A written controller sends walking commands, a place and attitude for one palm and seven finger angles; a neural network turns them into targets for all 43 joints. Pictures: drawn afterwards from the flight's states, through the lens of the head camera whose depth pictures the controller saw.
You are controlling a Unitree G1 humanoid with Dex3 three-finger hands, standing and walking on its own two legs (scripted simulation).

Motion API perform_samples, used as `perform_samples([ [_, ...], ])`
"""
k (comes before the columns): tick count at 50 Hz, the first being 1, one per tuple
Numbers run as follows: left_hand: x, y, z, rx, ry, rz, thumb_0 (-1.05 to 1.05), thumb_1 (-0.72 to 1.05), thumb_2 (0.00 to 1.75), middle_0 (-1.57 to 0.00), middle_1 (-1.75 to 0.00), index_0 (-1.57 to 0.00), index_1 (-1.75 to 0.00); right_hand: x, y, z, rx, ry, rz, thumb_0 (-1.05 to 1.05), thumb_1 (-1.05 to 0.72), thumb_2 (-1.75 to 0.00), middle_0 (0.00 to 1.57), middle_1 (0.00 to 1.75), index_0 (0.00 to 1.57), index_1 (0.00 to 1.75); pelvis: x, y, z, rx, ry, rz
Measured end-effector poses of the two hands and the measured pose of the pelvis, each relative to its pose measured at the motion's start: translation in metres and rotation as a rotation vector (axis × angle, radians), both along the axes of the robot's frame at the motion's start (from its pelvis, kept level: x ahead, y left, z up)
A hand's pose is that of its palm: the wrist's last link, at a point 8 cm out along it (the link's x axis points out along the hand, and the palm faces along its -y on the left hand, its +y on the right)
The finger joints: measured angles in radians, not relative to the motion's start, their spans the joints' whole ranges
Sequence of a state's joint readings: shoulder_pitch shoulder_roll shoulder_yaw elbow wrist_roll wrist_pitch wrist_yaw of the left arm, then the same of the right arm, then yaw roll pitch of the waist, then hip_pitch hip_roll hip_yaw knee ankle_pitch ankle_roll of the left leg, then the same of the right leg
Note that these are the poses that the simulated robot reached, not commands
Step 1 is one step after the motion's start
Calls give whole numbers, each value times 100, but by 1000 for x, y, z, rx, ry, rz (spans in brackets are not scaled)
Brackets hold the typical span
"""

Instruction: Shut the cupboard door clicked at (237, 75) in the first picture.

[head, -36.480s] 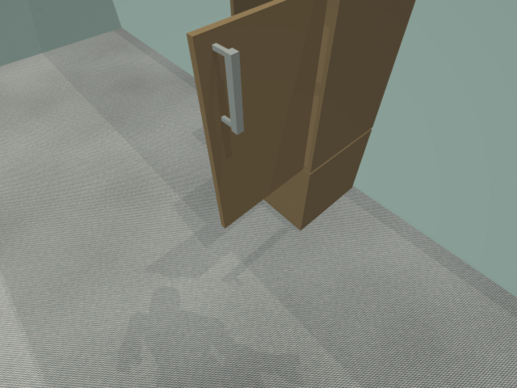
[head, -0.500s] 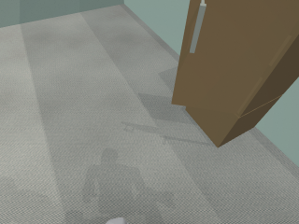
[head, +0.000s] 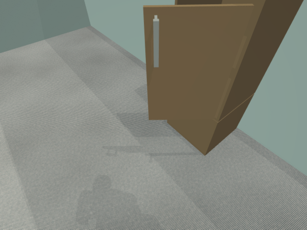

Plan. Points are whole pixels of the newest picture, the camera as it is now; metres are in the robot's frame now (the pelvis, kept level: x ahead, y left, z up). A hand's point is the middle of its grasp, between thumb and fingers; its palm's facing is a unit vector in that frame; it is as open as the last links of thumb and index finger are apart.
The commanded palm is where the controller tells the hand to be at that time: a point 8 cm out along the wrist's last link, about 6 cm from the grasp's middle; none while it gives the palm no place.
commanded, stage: take the last steps up to it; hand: left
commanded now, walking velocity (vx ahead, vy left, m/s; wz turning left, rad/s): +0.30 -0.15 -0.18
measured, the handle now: (156, 42) +0.72 +0.01 +0.14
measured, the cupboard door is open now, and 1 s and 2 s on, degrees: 51 51 51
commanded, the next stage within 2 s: come to a stop and stand still in 0.48 s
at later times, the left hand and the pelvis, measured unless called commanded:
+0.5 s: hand (106, 211) +0.22 +0.16 -0.17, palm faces -0.08 -0.99 -0.15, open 7.4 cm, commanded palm none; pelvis +0.16 -0.02 +0.01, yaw -5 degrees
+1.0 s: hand (133, 169) +0.36 +0.09 -0.18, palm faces -0.07 -0.98 -0.19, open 7.3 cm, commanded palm none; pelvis +0.25 -0.07 +0.00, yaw -4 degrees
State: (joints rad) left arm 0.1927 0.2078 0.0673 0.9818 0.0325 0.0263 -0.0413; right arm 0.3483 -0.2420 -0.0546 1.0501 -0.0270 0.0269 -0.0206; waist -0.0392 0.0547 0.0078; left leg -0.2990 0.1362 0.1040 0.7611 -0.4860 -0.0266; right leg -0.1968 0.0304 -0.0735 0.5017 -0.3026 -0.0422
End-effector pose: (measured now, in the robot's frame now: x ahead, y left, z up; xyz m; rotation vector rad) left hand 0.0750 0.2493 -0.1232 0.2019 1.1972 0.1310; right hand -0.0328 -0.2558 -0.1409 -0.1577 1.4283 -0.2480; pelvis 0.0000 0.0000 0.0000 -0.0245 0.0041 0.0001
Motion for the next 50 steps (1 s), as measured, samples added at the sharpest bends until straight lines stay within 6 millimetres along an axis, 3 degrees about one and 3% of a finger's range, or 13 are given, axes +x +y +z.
perform_samples([
  [4,-3,-14,1,-3,39,18,0,91,90,-20,-30,-20,-30,31,-17,11,-17,-13,0,1,-91,-90,20,30,20,30,20,-9,7,13,2,-19],
  [11,-10,-32,-18,-54,204,30,0,91,90,-20,-30,-20,-30,130,-21,21,-39,-152,43,1,-91,-90,19,30,20,30,65,-15,6,-3,6,-23],
  [15,3,-34,-38,-90,279,42,0,91,90,-20,-30,-20,-30,188,-13,18,-58,-228,72,1,-91,-90,19,30,20,30,100,-11,-7,-13,-5,-36],
  [17,18,-32,-48,-97,300,28,1,91,90,-20,-30,-20,-30,206,-10,12,-75,-264,74,1,-91,-90,20,30,20,30,115,-8,-16,-15,-12,-57],
  [20,56,-31,-47,-89,281,-12,1,91,90,-20,-30,-20,-30,212,-8,14,-71,-251,46,1,-91,-90,20,30,20,30,133,-10,-13,2,-20,-85],
  [27,173,-40,-12,-57,96,-60,1,91,90,-19,-30,-19,-30,195,-10,22,-17,-91,-24,1,-91,-90,20,30,20,30,173,-27,11,-8,0,-95],
  [32,242,-66,1,-21,28,-117,0,91,90,-19,-30,-19,-30,188,-28,18,24,-4,-102,1,-91,-90,20,30,20,30,206,-54,13,-6,12,-100],
  [36,283,-93,-8,22,-32,-143,0,91,90,-19,-30,-19,-30,196,-54,-3,54,48,-139,1,-91,-90,20,30,20,30,235,-85,-4,42,10,-103],
  [39,295,-115,-8,23,-15,-156,0,91,90,-19,-30,-19,-30,214,-70,-12,50,60,-145,1,-91,-90,20,30,20,30,245,-90,-6,18,7,-107],
  [43,297,-130,-9,-7,-3,-131,0,91,90,-20,-30,-20,-30,250,-82,-5,24,14,-110,1,-91,-90,20,30,20,30,249,-90,0,31,1,-98],
  [46,292,-127,-12,-26,-1,-96,0,91,90,-20,-30,-20,-30,283,-86,3,0,-42,-64,1,-91,-90,19,30,20,30,249,-86,2,31,4,-89],
  [50,283,-108,-23,-40,11,-68,0,91,90,-20,-30,-20,-30,323,-81,15,-40,-145,-10,1,-91,-90,19,30,20,30,248,-75,-2,17,8,-79],
])
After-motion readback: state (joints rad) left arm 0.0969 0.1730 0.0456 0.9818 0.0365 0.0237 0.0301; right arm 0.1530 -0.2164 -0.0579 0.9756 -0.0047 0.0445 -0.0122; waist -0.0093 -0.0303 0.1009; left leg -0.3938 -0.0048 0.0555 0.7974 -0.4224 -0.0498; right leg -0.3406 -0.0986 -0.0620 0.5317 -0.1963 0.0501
